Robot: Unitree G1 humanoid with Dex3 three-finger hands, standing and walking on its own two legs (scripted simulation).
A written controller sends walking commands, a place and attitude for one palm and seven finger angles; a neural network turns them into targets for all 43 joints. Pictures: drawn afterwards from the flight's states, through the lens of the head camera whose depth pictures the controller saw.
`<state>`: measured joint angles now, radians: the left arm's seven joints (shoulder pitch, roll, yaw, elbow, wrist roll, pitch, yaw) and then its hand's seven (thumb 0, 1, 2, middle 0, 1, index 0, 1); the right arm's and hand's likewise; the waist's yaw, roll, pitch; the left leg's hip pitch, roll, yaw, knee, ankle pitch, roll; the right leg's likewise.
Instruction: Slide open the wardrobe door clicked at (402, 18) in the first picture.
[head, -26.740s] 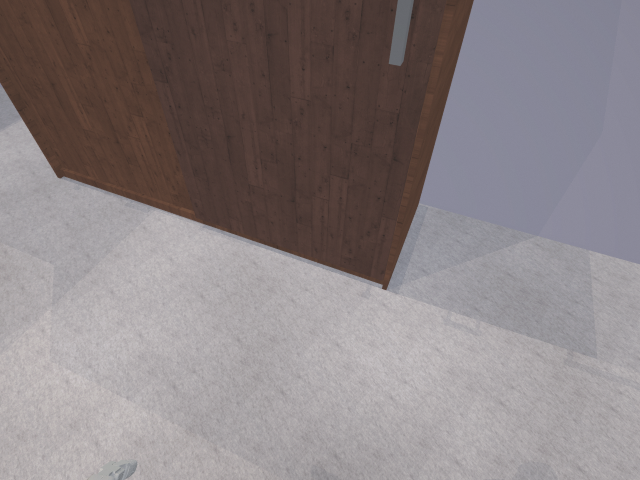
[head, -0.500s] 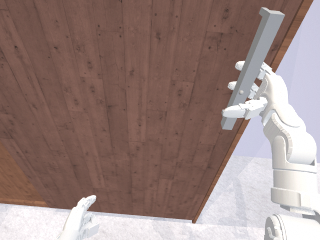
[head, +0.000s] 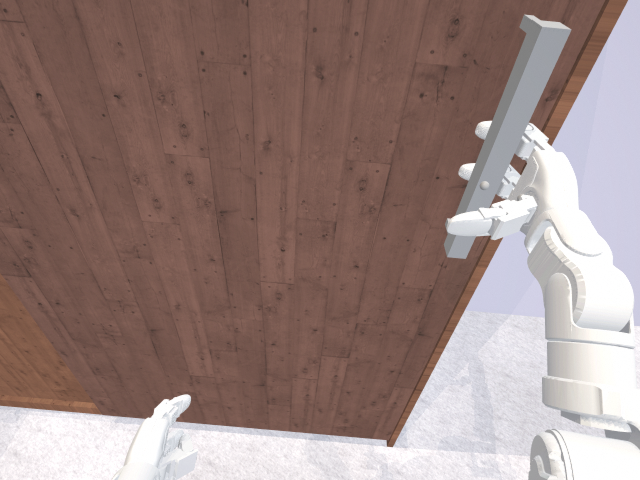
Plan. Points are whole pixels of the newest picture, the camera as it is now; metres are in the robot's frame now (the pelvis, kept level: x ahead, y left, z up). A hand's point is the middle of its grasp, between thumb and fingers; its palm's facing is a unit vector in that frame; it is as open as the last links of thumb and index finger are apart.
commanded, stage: slide the fingers in behind the handle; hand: right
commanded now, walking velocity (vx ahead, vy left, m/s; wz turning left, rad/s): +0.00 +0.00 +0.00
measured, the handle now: (487, 152) +0.43 -0.17 +0.25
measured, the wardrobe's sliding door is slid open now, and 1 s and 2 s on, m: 0.00 0.00 0.00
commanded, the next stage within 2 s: grip the handle and tug to test in 0.18 s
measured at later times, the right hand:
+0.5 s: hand (484, 184) +0.37 -0.15 +0.25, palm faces +0.04 +1.00 -0.02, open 13.1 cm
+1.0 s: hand (480, 182) +0.38 -0.15 +0.25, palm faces +0.05 +1.00 -0.01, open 6.2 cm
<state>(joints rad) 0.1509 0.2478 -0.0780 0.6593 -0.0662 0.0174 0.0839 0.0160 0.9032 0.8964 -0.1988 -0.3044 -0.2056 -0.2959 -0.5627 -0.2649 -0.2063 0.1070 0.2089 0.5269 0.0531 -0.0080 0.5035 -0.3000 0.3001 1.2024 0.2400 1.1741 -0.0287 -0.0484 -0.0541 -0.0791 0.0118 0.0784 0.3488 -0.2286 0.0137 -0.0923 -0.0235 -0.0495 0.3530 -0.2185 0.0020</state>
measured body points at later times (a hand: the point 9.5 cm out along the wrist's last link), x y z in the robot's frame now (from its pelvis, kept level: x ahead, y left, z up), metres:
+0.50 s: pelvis +0.00 +0.00 +0.00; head -0.03 +0.02 +0.45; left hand +0.19 +0.22 -0.08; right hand +0.36 -0.21 +0.25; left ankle -0.02 +0.11 -0.75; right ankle -0.02 -0.12 -0.75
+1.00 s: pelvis +0.00 +0.00 +0.00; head -0.03 +0.02 +0.45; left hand +0.19 +0.22 -0.09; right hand +0.37 -0.21 +0.25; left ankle -0.02 +0.11 -0.75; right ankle -0.02 -0.12 -0.75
